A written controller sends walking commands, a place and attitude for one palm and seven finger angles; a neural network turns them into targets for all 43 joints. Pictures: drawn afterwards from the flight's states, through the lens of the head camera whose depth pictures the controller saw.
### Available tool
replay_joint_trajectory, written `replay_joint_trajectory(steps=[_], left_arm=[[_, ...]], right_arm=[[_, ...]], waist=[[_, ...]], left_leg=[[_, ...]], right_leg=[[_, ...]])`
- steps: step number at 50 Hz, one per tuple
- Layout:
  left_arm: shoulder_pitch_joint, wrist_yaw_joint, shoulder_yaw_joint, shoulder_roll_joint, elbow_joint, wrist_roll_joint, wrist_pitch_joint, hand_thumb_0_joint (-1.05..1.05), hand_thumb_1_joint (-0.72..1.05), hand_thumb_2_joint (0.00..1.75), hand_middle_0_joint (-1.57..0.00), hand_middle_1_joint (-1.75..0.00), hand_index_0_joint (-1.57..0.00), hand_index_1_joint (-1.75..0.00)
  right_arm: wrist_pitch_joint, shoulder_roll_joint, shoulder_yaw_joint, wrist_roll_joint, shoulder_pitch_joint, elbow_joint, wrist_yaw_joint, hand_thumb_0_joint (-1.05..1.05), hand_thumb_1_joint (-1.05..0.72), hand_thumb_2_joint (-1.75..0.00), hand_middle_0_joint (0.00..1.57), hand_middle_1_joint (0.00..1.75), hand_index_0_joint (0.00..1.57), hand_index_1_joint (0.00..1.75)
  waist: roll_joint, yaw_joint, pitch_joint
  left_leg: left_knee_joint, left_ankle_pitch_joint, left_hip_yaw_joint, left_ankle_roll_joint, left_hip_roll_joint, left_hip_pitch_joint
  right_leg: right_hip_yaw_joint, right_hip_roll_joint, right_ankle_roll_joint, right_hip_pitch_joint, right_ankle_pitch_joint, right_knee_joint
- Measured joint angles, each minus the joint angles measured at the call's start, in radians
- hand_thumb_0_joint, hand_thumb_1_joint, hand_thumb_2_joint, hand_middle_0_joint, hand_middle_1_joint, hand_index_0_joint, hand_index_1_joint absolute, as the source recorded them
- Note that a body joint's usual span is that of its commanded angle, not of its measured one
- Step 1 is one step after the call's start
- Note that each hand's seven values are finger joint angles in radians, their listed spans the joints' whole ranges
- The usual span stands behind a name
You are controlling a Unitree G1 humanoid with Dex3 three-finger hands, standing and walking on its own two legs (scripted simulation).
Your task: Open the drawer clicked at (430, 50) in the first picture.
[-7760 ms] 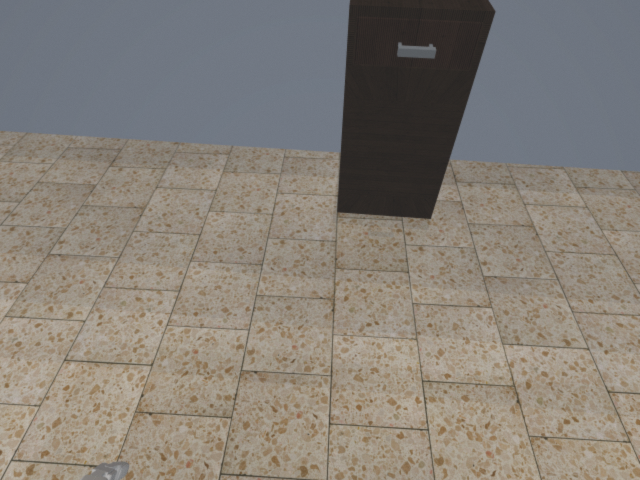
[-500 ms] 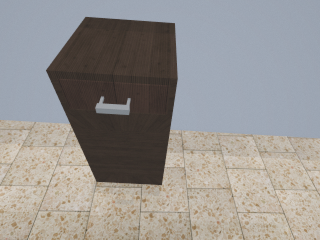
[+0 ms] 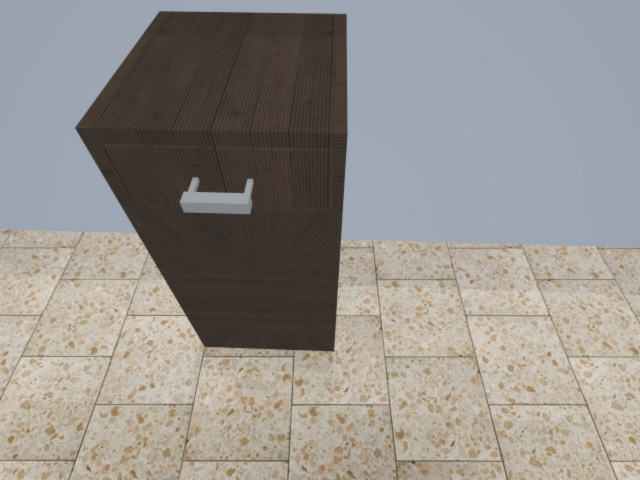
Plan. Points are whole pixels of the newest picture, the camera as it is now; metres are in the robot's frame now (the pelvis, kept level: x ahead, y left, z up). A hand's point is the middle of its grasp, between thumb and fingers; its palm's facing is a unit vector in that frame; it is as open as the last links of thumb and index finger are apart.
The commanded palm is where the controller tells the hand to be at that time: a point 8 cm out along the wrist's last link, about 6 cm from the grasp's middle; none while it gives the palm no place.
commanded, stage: come to a stop and stand still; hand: left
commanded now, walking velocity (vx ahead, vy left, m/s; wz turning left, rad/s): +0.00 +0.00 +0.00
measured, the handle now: (219, 193) +0.55 +0.21 +0.00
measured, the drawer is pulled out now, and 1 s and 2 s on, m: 0.00 0.00 0.00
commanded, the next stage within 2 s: look again from close up in 0.34 s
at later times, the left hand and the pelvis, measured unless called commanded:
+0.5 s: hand out of the picture +0.01 +0.23 -0.16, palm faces +0.00 -0.96 -0.26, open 7.4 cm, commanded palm none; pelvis -0.01 +0.02 +0.00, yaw -2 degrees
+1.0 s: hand out of the picture +0.03 +0.19 -0.16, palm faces -0.01 -0.98 -0.22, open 7.3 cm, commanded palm none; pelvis +0.00 +0.01 +0.01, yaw -2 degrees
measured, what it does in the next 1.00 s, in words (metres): stands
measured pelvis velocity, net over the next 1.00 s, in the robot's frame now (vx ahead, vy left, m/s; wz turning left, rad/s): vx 0.00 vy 0.01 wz -0.04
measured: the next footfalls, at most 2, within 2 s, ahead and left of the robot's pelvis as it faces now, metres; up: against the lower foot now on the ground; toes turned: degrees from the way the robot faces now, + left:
none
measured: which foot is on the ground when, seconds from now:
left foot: down 0.00-1.00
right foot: down 0.00-1.00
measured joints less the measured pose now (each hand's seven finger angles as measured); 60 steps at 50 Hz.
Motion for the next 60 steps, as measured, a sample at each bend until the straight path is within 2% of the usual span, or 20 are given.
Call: replay_joint_trajectory(steps=[1, 4, 8, 12, 19, 32, 42, 55, 56, 57, 58, 60], left_arm=[[0.008, 0.001, -0.001, 0.005, -0.013, -0.005, 0.003, 0.00, 0.91, 0.90, -0.20, -0.30, -0.20, -0.30], [0.048, -0.003, -0.001, 0.023, -0.039, -0.007, 0.017, 0.00, 0.90, 0.90, -0.20, -0.30, -0.20, -0.30], [0.097, -0.018, -0.011, 0.038, -0.053, -0.001, 0.025, 0.00, 0.90, 0.90, -0.20, -0.30, -0.20, -0.30], [0.135, -0.025, -0.015, 0.045, -0.046, -0.001, 0.019, 0.00, 0.90, 0.90, -0.20, -0.30, -0.20, -0.30], [0.173, -0.026, -0.016, 0.047, -0.013, -0.005, 0.008, 0.00, 0.90, 0.90, -0.20, -0.30, -0.20, -0.30], [0.138, -0.015, -0.020, 0.016, 0.052, -0.011, -0.011, 0.00, 0.90, 0.90, -0.20, -0.30, -0.20, -0.30], [0.097, -0.004, -0.024, -0.010, 0.083, -0.013, -0.020, 0.00, 0.92, 0.90, -0.20, -0.30, -0.20, -0.30], [0.114, 0.005, -0.026, -0.025, 0.120, -0.012, -0.027, 0.00, 0.92, 0.90, -0.20, -0.30, -0.20, -0.30], [0.153, 0.009, -0.043, -0.018, -0.016, 0.030, 0.032, 0.01, 0.92, 0.90, -0.20, -0.30, -0.20, -0.30], [0.205, 0.025, -0.059, -0.003, -0.187, 0.077, 0.054, 0.01, 0.92, 0.90, -0.20, -0.31, -0.20, -0.30], [0.252, 0.059, -0.077, 0.013, -0.347, 0.111, 0.062, 0.02, 0.91, 0.90, -0.21, -0.31, -0.20, -0.30], [0.292, 0.125, -0.102, 0.040, -0.575, 0.196, 0.062, 0.02, 0.90, 0.89, -0.21, -0.32, -0.21, -0.31]], right_arm=[[-0.008, -0.005, -0.001, -0.006, 0.008, -0.022, -0.002, 0.01, -0.91, -0.90, 0.20, 0.30, 0.20, 0.30], [-0.006, -0.008, 0.007, -0.013, 0.029, -0.063, -0.002, 0.01, -0.91, -0.90, 0.20, 0.30, 0.20, 0.30], [-0.004, -0.011, 0.015, -0.010, 0.052, -0.104, -0.001, 0.01, -0.91, -0.90, 0.20, 0.30, 0.20, 0.30], [-0.006, -0.006, 0.024, -0.006, 0.064, -0.110, 0.004, 0.01, -0.91, -0.90, 0.20, 0.30, 0.20, 0.30], [-0.008, 0.002, 0.033, -0.001, 0.085, -0.073, 0.010, 0.01, -0.90, -0.90, 0.21, 0.30, 0.21, 0.30], [-0.017, -0.003, 0.028, 0.005, 0.118, 0.053, 0.003, 0.01, -0.91, -0.90, 0.20, 0.30, 0.20, 0.30], [-0.022, 0.031, 0.035, 0.008, 0.117, 0.105, 0.000, 0.01, -0.91, -0.90, 0.20, 0.30, 0.20, 0.30], [-0.027, 0.063, 0.040, 0.012, 0.109, 0.133, -0.003, 0.01, -0.91, -0.90, 0.20, 0.30, 0.20, 0.30], [-0.037, 0.060, 0.055, 0.027, 0.119, 0.094, -0.011, 0.01, -0.91, -0.90, 0.20, 0.30, 0.20, 0.30], [-0.079, 0.056, 0.065, 0.038, 0.138, 0.051, -0.027, 0.01, -0.91, -0.90, 0.20, 0.30, 0.20, 0.30], [-0.128, 0.048, 0.064, 0.047, 0.156, 0.016, -0.050, 0.02, -0.91, -0.90, 0.21, 0.30, 0.21, 0.30], [-0.213, 0.021, 0.058, 0.063, 0.163, -0.041, -0.075, 0.02, -0.92, -0.90, 0.21, 0.30, 0.21, 0.30]], waist=[[-0.001, -0.007, -0.006], [-0.026, 0.005, -0.033], [-0.021, 0.010, -0.072], [-0.009, 0.018, -0.082], [0.004, 0.024, -0.074], [0.003, 0.009, -0.053], [-0.005, 0.000, -0.055], [0.001, 0.008, -0.048], [-0.004, 0.019, -0.032], [-0.008, 0.035, -0.024], [-0.007, 0.044, -0.031], [0.006, 0.038, -0.053]], left_leg=[[-0.001, 0.048, -0.005, 0.007, -0.001, -0.003], [0.061, 0.010, 0.019, 0.020, -0.008, 0.000], [0.081, -0.014, 0.034, 0.031, -0.006, 0.003], [0.079, -0.012, 0.039, 0.035, -0.004, 0.008], [0.041, 0.013, 0.043, 0.036, -0.007, 0.013], [-0.039, 0.052, 0.044, 0.028, -0.008, 0.045], [-0.078, 0.065, 0.042, 0.019, 0.001, 0.072], [-0.090, 0.066, 0.040, 0.015, 0.007, 0.088], [-0.082, 0.061, 0.049, 0.016, 0.005, 0.092], [-0.079, 0.057, 0.061, 0.018, 0.001, 0.097], [-0.074, 0.053, 0.067, 0.018, -0.004, 0.094], [-0.051, 0.044, 0.065, 0.020, -0.012, 0.069]], right_leg=[[-0.004, -0.004, 0.006, -0.009, -0.013, 0.028], [0.021, -0.008, 0.013, 0.003, -0.025, 0.050], [0.045, 0.002, 0.014, 0.010, -0.014, 0.044], [0.051, 0.005, 0.030, 0.019, -0.002, 0.028], [0.054, 0.004, 0.032, 0.023, 0.022, -0.010], [0.052, 0.007, 0.028, 0.048, 0.049, -0.071], [0.047, 0.018, 0.021, 0.073, 0.059, -0.106], [0.044, 0.024, 0.020, 0.093, 0.063, -0.126], [0.053, 0.023, 0.019, 0.087, 0.057, -0.105], [0.066, 0.021, 0.008, 0.076, 0.045, -0.080], [0.075, 0.017, -0.002, 0.061, 0.029, -0.054], [0.086, 0.013, 0.002, 0.034, 0.007, -0.020]])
